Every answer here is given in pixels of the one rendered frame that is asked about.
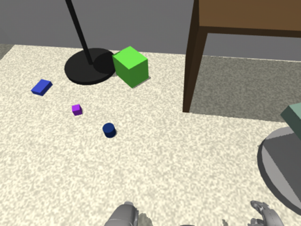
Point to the office chair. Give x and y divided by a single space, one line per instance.
279 160

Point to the desk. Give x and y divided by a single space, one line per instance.
279 18

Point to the coat stand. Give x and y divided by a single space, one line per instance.
89 66

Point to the right robot hand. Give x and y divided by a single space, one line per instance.
270 217

